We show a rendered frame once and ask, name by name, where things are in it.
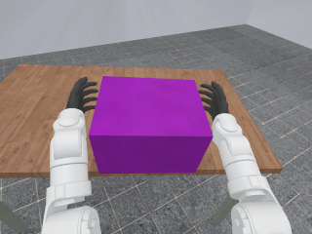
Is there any left robot upper arm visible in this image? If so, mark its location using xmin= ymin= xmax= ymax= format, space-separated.
xmin=42 ymin=206 xmax=101 ymax=234

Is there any robot right forearm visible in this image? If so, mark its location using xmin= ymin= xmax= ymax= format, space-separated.
xmin=212 ymin=113 xmax=293 ymax=234

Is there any right robot upper arm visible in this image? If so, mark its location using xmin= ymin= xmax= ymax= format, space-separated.
xmin=231 ymin=201 xmax=292 ymax=234

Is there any robot left hand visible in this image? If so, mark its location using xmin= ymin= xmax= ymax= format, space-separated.
xmin=65 ymin=77 xmax=98 ymax=113

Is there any table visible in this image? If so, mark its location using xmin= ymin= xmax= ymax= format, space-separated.
xmin=0 ymin=64 xmax=283 ymax=233

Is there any robot right hand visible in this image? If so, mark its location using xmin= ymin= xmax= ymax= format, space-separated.
xmin=198 ymin=81 xmax=229 ymax=120

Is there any robot left forearm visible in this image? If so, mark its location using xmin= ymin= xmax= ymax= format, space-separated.
xmin=41 ymin=108 xmax=92 ymax=234

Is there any carton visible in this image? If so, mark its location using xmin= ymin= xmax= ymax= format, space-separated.
xmin=89 ymin=76 xmax=214 ymax=175

